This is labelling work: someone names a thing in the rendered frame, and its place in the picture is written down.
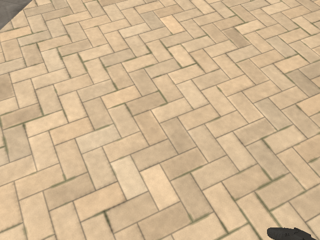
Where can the right robot hand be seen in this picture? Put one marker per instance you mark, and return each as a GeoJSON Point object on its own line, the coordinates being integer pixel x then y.
{"type": "Point", "coordinates": [279, 233]}

